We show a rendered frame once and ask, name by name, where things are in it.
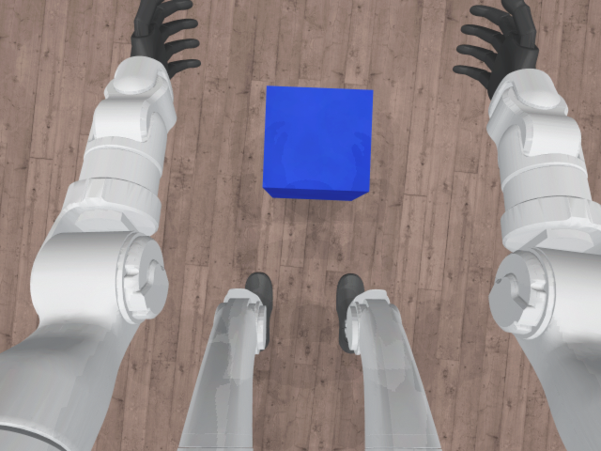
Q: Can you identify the robot right shin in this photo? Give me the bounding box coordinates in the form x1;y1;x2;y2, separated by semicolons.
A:
345;289;402;338

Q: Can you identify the robot right hand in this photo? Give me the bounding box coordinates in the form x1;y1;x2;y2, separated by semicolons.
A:
453;0;539;100

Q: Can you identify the robot shin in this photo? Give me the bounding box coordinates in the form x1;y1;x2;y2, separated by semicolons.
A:
345;289;402;338
213;288;263;323

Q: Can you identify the robot left hand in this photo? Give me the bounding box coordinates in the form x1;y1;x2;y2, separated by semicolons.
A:
131;0;201;80

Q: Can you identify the robot left upper arm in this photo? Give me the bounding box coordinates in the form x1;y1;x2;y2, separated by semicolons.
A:
0;231;169;451

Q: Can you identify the carton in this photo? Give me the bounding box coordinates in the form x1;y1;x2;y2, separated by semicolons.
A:
263;86;373;201

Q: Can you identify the robot right upper arm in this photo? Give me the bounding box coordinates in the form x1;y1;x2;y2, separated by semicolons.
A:
488;246;601;451

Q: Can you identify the robot right forearm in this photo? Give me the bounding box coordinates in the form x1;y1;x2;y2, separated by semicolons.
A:
486;69;601;255

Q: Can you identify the robot left shin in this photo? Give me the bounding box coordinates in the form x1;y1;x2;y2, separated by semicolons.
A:
213;288;263;323

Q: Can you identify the robot left forearm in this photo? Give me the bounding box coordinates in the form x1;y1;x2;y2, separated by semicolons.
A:
30;56;177;311

